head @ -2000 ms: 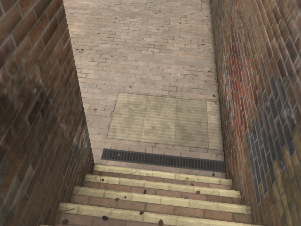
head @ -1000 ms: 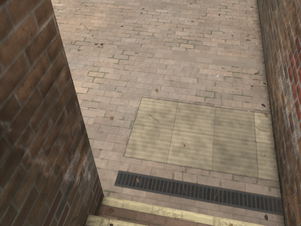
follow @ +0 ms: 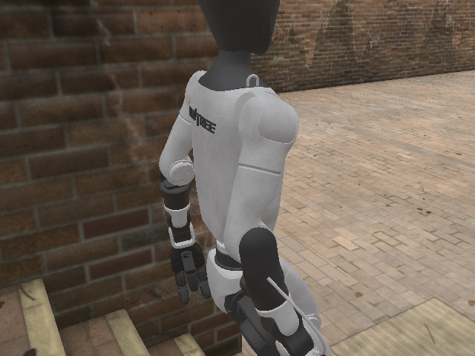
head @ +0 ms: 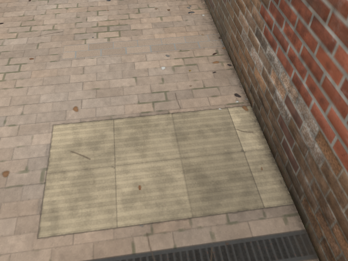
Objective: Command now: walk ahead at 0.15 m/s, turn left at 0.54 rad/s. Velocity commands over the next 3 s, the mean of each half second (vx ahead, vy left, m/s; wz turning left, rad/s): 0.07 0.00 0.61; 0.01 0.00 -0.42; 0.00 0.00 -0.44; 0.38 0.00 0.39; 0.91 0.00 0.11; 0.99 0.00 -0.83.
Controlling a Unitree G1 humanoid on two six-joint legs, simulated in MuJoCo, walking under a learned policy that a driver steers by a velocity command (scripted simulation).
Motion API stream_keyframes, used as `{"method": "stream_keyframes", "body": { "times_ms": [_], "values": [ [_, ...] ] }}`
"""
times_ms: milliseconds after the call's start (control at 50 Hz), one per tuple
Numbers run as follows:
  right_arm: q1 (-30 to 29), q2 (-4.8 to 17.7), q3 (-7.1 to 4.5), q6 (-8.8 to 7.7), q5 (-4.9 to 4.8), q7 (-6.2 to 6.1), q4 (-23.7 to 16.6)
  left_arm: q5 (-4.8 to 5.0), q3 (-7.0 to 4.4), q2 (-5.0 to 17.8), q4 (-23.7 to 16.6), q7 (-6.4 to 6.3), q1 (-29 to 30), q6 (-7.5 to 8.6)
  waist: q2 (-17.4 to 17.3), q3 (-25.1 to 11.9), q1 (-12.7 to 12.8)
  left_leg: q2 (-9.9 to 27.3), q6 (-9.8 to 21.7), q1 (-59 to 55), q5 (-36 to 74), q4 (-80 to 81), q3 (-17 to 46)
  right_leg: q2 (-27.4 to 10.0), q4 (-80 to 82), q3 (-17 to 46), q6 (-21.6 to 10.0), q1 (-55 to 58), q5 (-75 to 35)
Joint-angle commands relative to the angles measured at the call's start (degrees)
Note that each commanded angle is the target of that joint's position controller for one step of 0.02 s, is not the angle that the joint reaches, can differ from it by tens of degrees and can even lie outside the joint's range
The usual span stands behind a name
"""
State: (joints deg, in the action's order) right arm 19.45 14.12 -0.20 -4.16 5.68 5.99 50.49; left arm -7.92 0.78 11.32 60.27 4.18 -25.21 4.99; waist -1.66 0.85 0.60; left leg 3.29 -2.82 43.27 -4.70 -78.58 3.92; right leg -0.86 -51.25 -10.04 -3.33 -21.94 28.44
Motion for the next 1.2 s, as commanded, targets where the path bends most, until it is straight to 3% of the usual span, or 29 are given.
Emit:
{"method": "stream_keyframes", "body": {
  "times_ms": [20,100,140,160,180,200,220,260,300,360,460,480,540,560,600,640,700,840,880,920,960,980,1000,1020,1040,1080,1100,1120,1200],
  "values": [
    [2.4,7.3,-2.87,-0.06,1.50,-3.66,-6.0,0.92,-3.60,14.9,-8.0,-3.21,9.7,3.00,6.9,-0.7,-3.3,0.1,0.6,-8.1,-10.4,-5.1,-0.3,-25.3,10.9,17.4,-11.4,-6.3,-40.0],
    [-13.7,1.3,-0.70,1.14,1.03,-7.21,-12.0,4.47,-5.10,12.3,-5.8,-8.11,-7.9,3.05,6.9,2.6,7.9,2.7,-0.6,7.7,-18.9,19.7,-1.6,-28.2,3.5,22.0,-6.5,14.1,-35.9],
    [6.8,6.3,-3.72,-0.25,-0.30,-8.28,-6.5,2.30,-8.21,19.6,-16.4,-6.65,11.5,3.24,0.8,-6.2,-5.1,-5.4,5.0,-32.6,-8.9,23.2,-10.3,-17.7,-9.6,5.9,-1.2,-14.2,-34.4],
    [22.2,13.8,-5.32,-1.47,-1.31,-10.28,-2.4,1.62,-8.92,20.3,-28.1,-4.84,27.2,2.92,-20.5,-14.2,-14.0,1.7,18.1,-47.6,20.6,43.4,9.7,-1.4,-38.6,-3.5,4.7,-28.6,-1.9],
    [26.0,14.9,-4.86,-3.33,0.42,-8.99,-2.1,4.78,-6.35,12.1,-34.4,-3.38,35.5,2.91,-12.3,-16.2,-15.1,8.3,24.0,-60.8,41.4,38.5,23.9,4.5,-41.4,8.9,6.6,-44.6,23.4],
    [26.0,10.9,-3.96,-4.83,0.88,-7.02,-3.5,8.72,-4.37,5.7,-37.1,-3.02,40.8,3.17,0.9,-4.3,-18.0,14.2,23.8,-55.8,32.8,37.6,40.0,4.6,-26.0,17.4,6.7,-57.3,19.7],
    [20.9,10.0,-3.60,-5.51,-2.01,-4.76,-5.0,9.01,-3.91,6.2,-35.3,-3.68,37.0,3.25,-1.2,2.1,-14.1,15.9,24.5,-47.7,24.8,37.3,43.1,1.7,-21.7,20.5,6.7,-57.5,12.5],
    [-2.2,12.2,-4.35,-4.15,-1.99,-1.68,-11.3,4.71,-4.01,9.1,-29.4,-5.04,20.5,2.07,-6.3,-1.4,-0.5,11.4,21.7,-25.6,20.5,36.3,31.5,0.6,-24.7,19.8,6.9,-38.7,-4.8],
    [-5.6,2.1,-0.53,-2.45,-1.64,-2.88,-12.0,-1.41,-2.77,8.1,-24.6,-3.29,13.5,-1.15,-1.1,-2.7,2.0,-0.9,13.8,-8.2,-2.3,29.0,16.6,1.2,-21.4,16.5,7.2,-27.7,-29.7],
    [-10.4,8.1,-0.10,-1.41,-1.04,-6.29,-14.9,0.82,-0.67,5.5,-24.3,0.79,9.5,-2.33,2.9,-1.6,2.7,-7.1,10.0,19.3,-33.9,26.5,5.0,0.8,-4.7,10.9,6.0,5.8,-61.4],
    [7.7,8.5,1.77,-1.79,-4.04,-4.73,-8.6,1.32,-0.32,7.9,-27.7,2.53,24.8,-3.46,-4.1,4.3,-10.8,-0.7,16.0,-12.3,-28.5,21.9,26.1,-2.6,36.5,15.2,3.7,-3.4,-50.8],
    [5.2,10.8,1.40,-1.12,-2.92,-3.01,-8.2,0.38,-0.51,6.4,-25.8,2.60,19.0,-3.17,-4.7,1.1,-6.5,-2.0,15.6,-6.0,-22.1,17.2,23.6,0.5,29.9,9.3,3.5,9.9,-53.2],
    [3.9,8.7,2.24,0.81,-2.88,0.78,-10.7,2.17,-5.32,16.4,-18.3,-0.72,-8.1,-1.53,11.1,-11.6,3.1,-10.1,3.8,8.5,-29.2,-21.0,8.7,-12.4,29.5,14.4,-7.6,47.8,-77.3],
    [10.5,5.0,2.25,1.57,-3.87,1.43,-10.2,4.32,-5.37,17.6,-20.6,0.73,-2.7,-1.85,18.6,-20.1,-1.7,-13.0,-0.6,26.1,-52.4,-41.4,0.8,-17.9,15.1,21.2,-16.4,59.8,-92.2],
    [5.2,7.0,1.69,3.35,-2.94,-1.71,-15.4,1.34,-5.52,17.9,-22.9,0.96,5.9,-1.02,4.5,-16.8,-0.9,-8.0,-3.9,32.4,-41.6,-49.9,0.3,-20.9,16.3,31.0,-19.4,43.8,-82.7],
    [-2.5,3.4,3.77,3.50,-3.21,-3.84,-21.3,2.51,-4.44,16.3,-22.6,0.25,9.4,0.35,0.9,-9.0,-1.5,-0.6,-6.0,33.2,-28.0,-40.5,4.8,-26.4,24.6,40.1,-24.3,23.9,-68.9],
    [4.1,-0.8,5.15,5.60,0.47,-4.92,-18.1,3.49,-0.90,5.4,-16.1,-4.31,-1.4,1.94,6.0,-3.0,-2.2,2.3,-5.0,25.2,-3.2,-30.2,-1.6,-6.7,23.7,29.7,-15.8,4.0,-38.6],
    [-9.3,0.5,3.78,7.30,-0.45,-2.43,-22.1,5.10,-3.68,15.3,-18.2,-5.65,2.4,3.13,7.6,-1.8,0.5,0.0,-3.5,-6.0,-8.5,10.1,-6.7,-5.5,36.7,38.5,-10.4,-16.9,5.0],
    [-5.2,3.3,2.22,6.49,0.47,-3.30,-20.7,3.52,-4.41,17.3,-23.0,-4.80,13.3,3.88,8.2,-5.0,-3.7,-1.8,-2.8,-18.9,-2.5,8.4,-6.0,-6.2,33.8,37.3,-9.5,-16.5,-10.0],
    [-12.9,5.2,0.43,5.65,-4.01,-4.12,-23.1,8.02,-5.23,16.4,-22.0,-4.95,8.5,2.43,7.5,-2.8,1.8,-5.8,-0.7,-11.9,-20.5,46.8,-4.0,-8.0,31.3,42.8,-12.2,5.0,-19.0],
    [-3.2,10.1,-3.51,3.61,-5.84,-5.83,-18.2,6.26,-4.35,12.9,-19.1,-3.76,2.0,0.03,11.2,-10.2,-0.7,-2.9,6.3,-35.3,-4.3,59.4,-1.6,-6.0,21.8,42.4,-9.6,6.5,-23.5],
    [2.4,11.2,-4.89,2.65,-5.28,-6.93,-17.1,6.97,-1.98,4.5,-19.3,-3.61,-4.2,0.51,3.7,-18.7,-0.9,6.7,13.4,-55.2,13.3,49.7,1.8,0.3,12.0,34.2,-5.8,-3.5,-13.6],
    [11.2,15.3,-6.60,2.66,-2.47,-7.26,-16.7,6.87,0.35,-4.9,-27.5,-3.65,-1.2,0.36,-18.0,-18.0,-3.6,27.2,35.8,-74.5,30.9,52.5,31.0,15.2,-2.2,23.3,1.5,-42.3,13.9],
    [21.0,10.3,-5.87,2.59,3.06,-7.05,-12.4,6.41,-0.95,0.7,-29.1,-4.34,8.0,-1.47,-3.9,-3.4,-12.3,32.8,34.7,-75.0,27.7,58.1,37.8,10.5,-10.6,27.2,5.5,-63.2,11.9],
    [19.2,6.6,-4.90,3.45,1.58,-6.54,-11.0,6.01,-1.56,2.0,-27.3,-5.01,10.6,-3.03,0.8,-0.2,-10.4,30.2,28.3,-67.0,20.1,59.2,29.2,7.7,-14.1,25.1,7.1,-64.3,3.2],
    [5.8,2.3,-3.80,3.40,-4.88,-5.31,-12.8,4.01,-2.74,6.3,-22.9,-5.33,5.1,-4.49,-8.9,-2.5,-3.9,17.8,19.9,-43.6,8.3,57.4,11.1,6.9,-28.3,16.8,7.5,-51.5,-7.2],
    [2.2,2.6,-3.98,2.35,-5.07,-4.98,-11.9,2.47,-1.87,5.9,-22.1,-4.15,1.1,-4.52,-8.4,-2.4,-0.2,13.6,17.3,-31.0,6.2,57.2,5.4,7.7,-45.0,11.5,7.0,-45.9,-11.4],
    [-3.6,4.2,-4.12,0.68,-1.33,-5.03,-10.8,1.77,-0.37,3.0,-21.2,-2.09,-4.8,-5.57,-6.9,-3.9,3.3,11.2,16.4,-19.1,1.6,58.6,0.4,7.3,-57.6,9.6,6.9,-37.2,-16.5],
    [-5.9,8.8,-4.19,-2.61,-1.09,-6.04,-5.9,6.25,-0.95,6.2,-23.2,2.37,-0.2,-5.23,-3.3,2.3,1.6,9.3,13.6,-10.6,-15.6,61.5,-3.6,5.2,-63.9,8.7,7.2,-38.6,-24.1]
  ]
}}
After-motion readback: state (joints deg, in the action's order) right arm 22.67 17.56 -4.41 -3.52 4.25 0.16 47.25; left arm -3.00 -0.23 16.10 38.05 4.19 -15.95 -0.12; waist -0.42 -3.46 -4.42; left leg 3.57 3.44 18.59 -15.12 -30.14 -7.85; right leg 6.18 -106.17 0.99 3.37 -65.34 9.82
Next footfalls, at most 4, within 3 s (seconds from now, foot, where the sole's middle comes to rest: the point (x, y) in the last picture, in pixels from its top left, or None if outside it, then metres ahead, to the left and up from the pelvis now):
0.10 left None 0.04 0.15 -0.73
0.52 right None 0.25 -0.02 -0.93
0.96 left None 0.23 0.23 -0.93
1.48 right None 0.26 -0.01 -0.93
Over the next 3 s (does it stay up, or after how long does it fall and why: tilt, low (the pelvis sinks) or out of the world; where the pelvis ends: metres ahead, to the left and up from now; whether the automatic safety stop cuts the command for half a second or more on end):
stays up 1.13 0.46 -0.39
